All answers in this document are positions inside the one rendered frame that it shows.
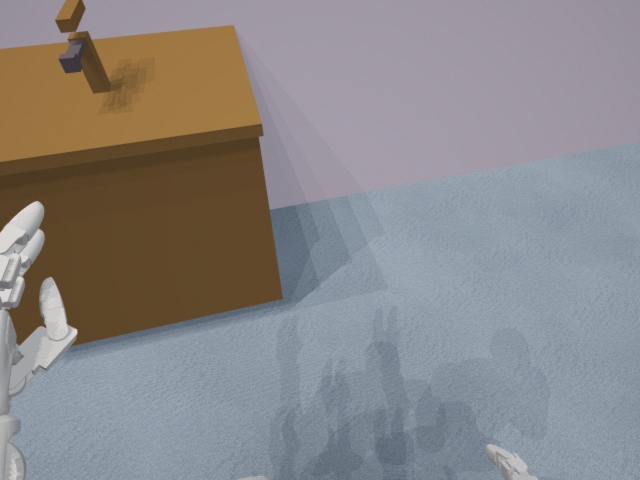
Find left robot hand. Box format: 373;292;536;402
0;201;77;416

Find counter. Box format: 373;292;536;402
0;0;283;346

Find right robot hand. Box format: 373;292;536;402
486;444;538;480

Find tap lever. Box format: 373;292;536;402
59;39;86;73

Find left robot forearm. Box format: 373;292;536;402
0;415;26;480

